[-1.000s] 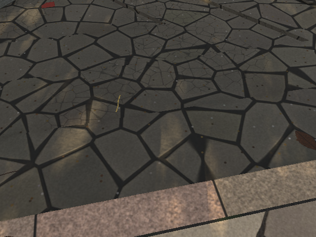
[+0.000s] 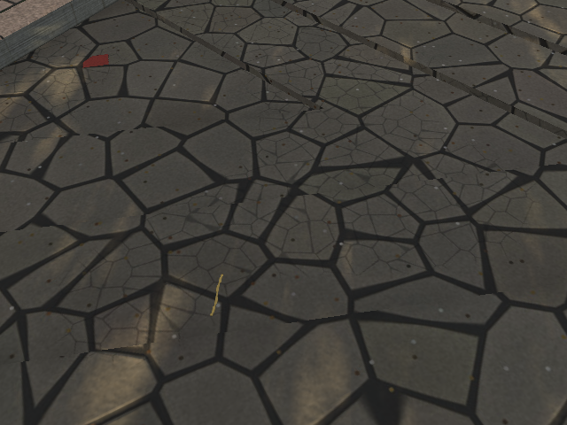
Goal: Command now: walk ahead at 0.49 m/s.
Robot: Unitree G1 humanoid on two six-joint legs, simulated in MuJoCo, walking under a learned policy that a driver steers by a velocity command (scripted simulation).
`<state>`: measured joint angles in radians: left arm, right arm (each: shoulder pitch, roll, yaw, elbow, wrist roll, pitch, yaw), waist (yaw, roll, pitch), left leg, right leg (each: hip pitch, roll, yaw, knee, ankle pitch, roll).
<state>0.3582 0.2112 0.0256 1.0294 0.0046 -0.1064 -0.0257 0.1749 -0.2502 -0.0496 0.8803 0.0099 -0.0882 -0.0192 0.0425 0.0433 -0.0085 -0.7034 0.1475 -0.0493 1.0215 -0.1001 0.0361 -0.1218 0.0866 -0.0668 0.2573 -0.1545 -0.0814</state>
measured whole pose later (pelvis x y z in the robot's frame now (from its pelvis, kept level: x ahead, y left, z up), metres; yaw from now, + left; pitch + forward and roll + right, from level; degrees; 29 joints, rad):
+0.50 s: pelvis +0.30 +0.09 -0.01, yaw +0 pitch +0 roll +1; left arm 0.19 0.26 0.05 0.94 -0.03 -0.10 0.01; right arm 0.29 -0.21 -0.05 0.96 0.00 -0.13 0.04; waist -0.04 -0.04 0.04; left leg -0.19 -0.06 0.07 0.36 0.06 0.07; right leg -0.50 -0.09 0.03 1.08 -0.29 -0.06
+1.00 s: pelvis +0.59 +0.04 -0.04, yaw +9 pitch +1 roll -2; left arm 0.20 0.23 0.06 0.94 0.01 -0.12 -0.02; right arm 0.29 -0.25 -0.08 0.92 0.03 -0.05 -0.02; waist 0.00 0.04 0.02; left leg -0.55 0.08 -0.06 1.16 -0.34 0.03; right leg -0.27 0.03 -0.11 0.40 -0.16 -0.05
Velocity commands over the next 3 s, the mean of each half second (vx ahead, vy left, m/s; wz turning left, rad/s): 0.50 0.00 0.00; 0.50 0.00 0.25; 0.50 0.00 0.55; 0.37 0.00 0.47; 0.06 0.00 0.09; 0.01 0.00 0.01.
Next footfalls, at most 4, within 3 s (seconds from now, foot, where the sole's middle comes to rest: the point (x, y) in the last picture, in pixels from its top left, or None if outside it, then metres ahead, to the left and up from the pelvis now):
0.26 left None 0.34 0.17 -0.80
0.80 right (330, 369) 0.68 -0.05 -0.82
1.34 left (206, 312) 0.85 0.30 -0.83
1.80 right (225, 218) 1.22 0.29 -0.85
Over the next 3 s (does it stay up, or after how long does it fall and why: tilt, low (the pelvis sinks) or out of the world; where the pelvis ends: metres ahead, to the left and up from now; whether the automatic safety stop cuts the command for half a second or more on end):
stays up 1.09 0.38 -0.07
